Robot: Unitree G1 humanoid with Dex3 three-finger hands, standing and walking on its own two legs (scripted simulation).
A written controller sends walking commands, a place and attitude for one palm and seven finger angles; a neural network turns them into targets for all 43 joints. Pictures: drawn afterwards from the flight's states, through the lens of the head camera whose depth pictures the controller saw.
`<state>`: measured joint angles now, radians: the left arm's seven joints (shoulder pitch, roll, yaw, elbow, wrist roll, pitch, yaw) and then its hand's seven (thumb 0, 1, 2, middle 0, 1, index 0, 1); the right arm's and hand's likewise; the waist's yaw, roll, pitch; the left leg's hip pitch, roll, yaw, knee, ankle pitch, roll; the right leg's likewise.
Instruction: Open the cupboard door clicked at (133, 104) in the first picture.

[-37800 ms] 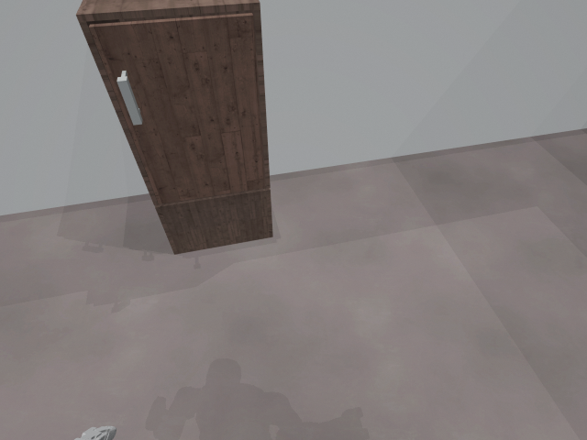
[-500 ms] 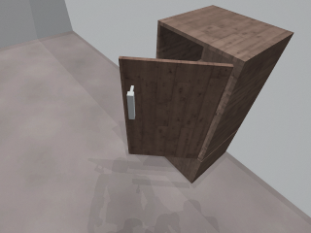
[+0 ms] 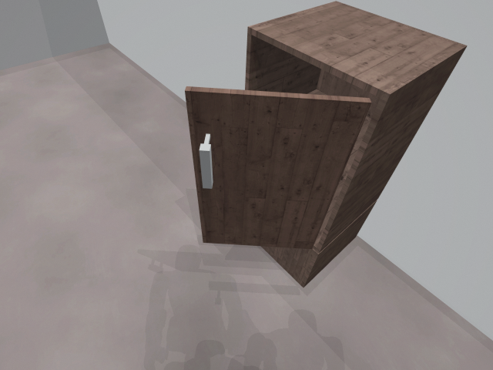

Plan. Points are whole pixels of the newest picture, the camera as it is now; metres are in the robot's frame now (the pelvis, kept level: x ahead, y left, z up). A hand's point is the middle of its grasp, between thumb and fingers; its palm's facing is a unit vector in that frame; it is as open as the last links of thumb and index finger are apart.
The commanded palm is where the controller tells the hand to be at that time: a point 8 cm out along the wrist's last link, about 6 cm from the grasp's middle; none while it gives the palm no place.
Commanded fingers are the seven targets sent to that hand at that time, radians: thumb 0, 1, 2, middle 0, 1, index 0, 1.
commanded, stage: look again from close up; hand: left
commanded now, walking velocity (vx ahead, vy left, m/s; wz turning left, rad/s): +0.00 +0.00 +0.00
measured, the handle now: (207, 161) +0.57 +0.13 -0.02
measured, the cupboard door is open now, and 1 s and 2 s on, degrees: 46 46 46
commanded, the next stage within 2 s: shuffle to correct the standing spot in 0.14 s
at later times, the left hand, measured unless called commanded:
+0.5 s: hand out of the picture -0.02 +0.15 -0.18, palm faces +0.02 -0.99 -0.15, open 7.4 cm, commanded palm none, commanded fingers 0.00 0.90 0.90 -0.20 -0.30 -0.20 -0.30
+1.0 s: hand out of the picture +0.02 +0.10 -0.18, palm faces +0.05 -0.99 -0.13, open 7.3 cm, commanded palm none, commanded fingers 0.00 0.90 0.90 -0.20 -0.30 -0.20 -0.30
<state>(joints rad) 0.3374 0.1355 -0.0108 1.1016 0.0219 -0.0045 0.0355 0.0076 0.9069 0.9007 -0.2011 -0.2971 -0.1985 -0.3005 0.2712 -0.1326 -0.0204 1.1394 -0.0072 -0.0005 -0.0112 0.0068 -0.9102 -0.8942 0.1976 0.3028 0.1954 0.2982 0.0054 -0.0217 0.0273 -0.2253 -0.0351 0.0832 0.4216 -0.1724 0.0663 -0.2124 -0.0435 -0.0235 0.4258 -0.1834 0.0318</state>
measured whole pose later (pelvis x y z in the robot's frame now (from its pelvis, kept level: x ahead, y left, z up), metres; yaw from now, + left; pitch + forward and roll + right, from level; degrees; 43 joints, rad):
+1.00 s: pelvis +0.03 -0.05 +0.00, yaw -1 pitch -1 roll -1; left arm 0.31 0.12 0.00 1.10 0.01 0.00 0.04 0.03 0.93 0.90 -0.20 -0.30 -0.20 -0.30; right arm 0.22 -0.14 -0.02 1.13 -0.01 0.00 -0.05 0.01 -0.96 -0.89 0.20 0.30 0.20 0.30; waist 0.03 -0.04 0.03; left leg -0.18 0.01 0.08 0.46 -0.26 0.03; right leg -0.16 0.03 -0.09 0.42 -0.24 -0.04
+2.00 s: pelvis -0.01 -0.02 +0.00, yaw +0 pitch -2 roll +0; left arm 0.37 0.11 -0.02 1.10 0.02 -0.01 0.03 0.01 0.91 0.90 -0.20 -0.30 -0.20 -0.30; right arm 0.32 -0.12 0.00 1.11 -0.01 -0.01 -0.02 0.01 -0.91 -0.89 0.20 0.30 0.20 0.30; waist 0.01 -0.03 0.00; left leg -0.23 -0.04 0.08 0.44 -0.18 0.07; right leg -0.22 -0.03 -0.09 0.45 -0.19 -0.01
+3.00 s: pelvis +0.04 -0.04 +0.00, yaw +0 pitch -1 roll +0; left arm 0.29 0.14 0.00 1.09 0.01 -0.02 0.04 0.01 0.92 0.90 -0.20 -0.30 -0.20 -0.30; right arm 0.30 -0.14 0.02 1.12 -0.01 -0.03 -0.03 0.02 -0.93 -0.89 0.20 0.30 0.19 0.30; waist 0.00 0.02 0.02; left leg -0.17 -0.03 0.07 0.45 -0.27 0.05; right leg -0.17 -0.02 -0.09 0.48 -0.30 -0.03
